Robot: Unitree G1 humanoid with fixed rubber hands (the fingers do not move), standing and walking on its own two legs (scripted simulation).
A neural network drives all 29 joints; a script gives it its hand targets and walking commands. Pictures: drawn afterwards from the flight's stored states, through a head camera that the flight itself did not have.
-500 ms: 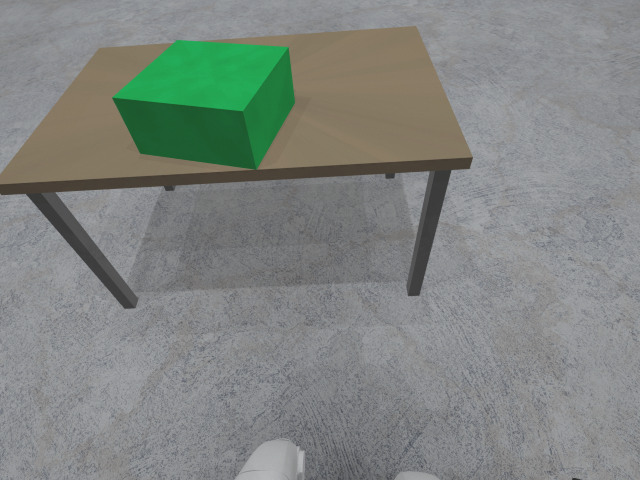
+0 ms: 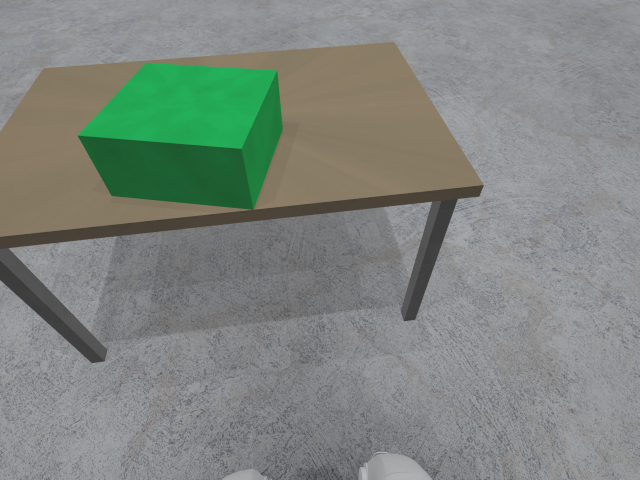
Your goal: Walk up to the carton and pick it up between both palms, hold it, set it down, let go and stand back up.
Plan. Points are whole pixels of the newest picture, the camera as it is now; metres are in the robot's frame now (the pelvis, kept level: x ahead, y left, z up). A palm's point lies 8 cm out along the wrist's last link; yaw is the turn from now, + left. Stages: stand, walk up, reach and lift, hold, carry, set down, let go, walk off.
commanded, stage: walk up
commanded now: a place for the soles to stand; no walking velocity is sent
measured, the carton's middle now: (196, 131) +0.81 +0.24 -0.02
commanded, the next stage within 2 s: none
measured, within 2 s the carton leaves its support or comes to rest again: neither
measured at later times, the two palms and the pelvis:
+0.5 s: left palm (10, 475) +0.18 +0.41 -0.11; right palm (495, 440) +0.18 -0.23 -0.10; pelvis +0.11 +0.08 -0.01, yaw -2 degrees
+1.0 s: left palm (54, 410) +0.25 +0.37 -0.09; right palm (491, 429) +0.19 -0.23 -0.09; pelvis +0.14 +0.08 +0.02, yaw -3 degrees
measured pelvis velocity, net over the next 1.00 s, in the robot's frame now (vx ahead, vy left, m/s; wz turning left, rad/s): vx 0.14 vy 0.08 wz -0.05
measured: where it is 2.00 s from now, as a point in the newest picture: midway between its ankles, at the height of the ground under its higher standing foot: (250, 466)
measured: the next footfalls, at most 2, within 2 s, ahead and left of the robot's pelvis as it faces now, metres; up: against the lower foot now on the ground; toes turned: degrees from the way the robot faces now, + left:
left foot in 0.28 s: +0.21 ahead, +0.22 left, +0.00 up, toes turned +3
right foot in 0.52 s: +0.20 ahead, -0.03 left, +0.00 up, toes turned -5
